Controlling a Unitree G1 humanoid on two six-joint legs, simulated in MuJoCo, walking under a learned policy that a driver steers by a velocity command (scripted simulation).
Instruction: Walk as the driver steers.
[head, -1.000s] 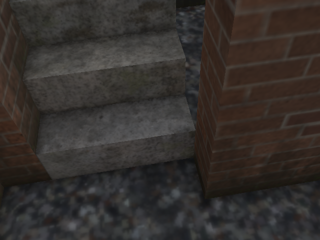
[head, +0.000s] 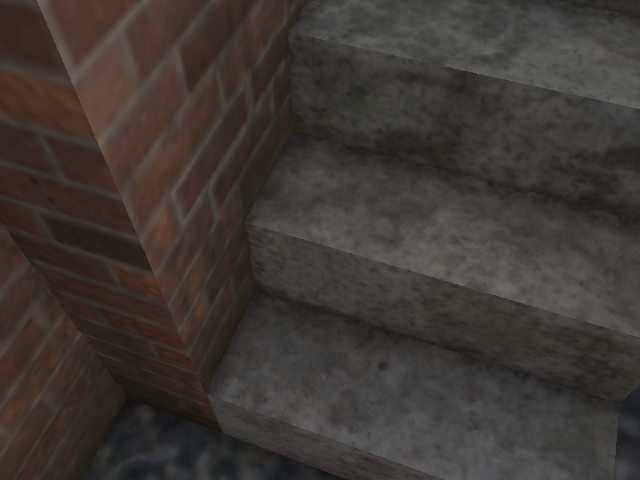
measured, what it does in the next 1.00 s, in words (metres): steps on the spot, turning right: left foot, then right foot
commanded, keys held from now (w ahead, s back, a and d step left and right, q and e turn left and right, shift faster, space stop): e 0.82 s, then no key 0.18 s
